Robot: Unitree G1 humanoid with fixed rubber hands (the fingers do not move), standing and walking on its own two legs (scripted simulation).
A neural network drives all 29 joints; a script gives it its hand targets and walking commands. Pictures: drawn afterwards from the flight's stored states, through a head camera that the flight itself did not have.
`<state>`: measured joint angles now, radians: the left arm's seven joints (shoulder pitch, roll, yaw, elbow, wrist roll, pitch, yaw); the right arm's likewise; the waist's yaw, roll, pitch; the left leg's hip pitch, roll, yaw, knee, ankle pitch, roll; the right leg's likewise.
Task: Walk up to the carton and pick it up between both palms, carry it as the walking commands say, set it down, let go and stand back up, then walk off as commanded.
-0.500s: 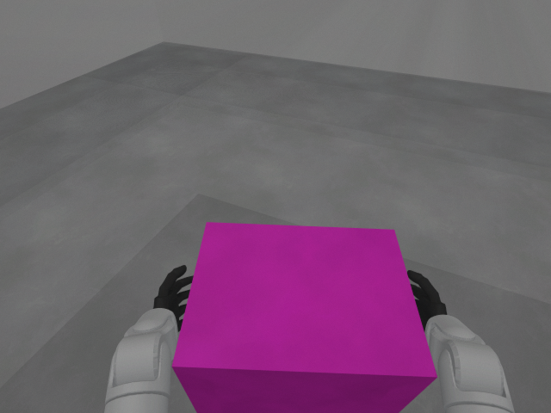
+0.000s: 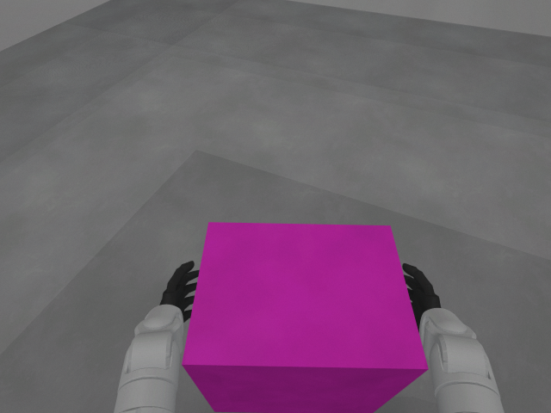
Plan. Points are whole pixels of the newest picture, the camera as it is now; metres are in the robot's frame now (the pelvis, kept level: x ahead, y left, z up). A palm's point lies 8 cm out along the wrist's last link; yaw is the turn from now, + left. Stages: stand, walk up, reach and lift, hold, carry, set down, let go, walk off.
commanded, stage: set down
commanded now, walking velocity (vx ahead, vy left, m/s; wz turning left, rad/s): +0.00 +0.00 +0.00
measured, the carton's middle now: (295, 325) +0.29 +0.00 -0.09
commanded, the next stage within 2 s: none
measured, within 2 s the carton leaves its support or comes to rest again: neither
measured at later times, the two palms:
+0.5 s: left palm (185, 326) +0.31 +0.21 -0.13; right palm (395, 326) +0.30 -0.17 -0.13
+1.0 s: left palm (199, 321) +0.35 +0.20 -0.21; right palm (383, 329) +0.33 -0.18 -0.21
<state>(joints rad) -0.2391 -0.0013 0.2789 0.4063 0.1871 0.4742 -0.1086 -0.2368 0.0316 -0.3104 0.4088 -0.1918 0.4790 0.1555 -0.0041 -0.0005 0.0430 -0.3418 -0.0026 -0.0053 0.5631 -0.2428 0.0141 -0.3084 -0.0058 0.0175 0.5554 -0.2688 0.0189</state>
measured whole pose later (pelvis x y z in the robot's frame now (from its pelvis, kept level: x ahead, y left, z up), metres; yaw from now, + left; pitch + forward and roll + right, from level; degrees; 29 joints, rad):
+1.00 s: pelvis -0.06 +0.00 -0.12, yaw +0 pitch +33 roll -1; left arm -0.64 0.09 0.34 0.49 0.13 0.28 -0.10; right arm -0.60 0.03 -0.43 0.46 -0.15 0.26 0.11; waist 0.00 -0.02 -0.02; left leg -1.42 -0.01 -0.01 1.21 -0.36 0.01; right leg -1.39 0.00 0.02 1.22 -0.41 0.02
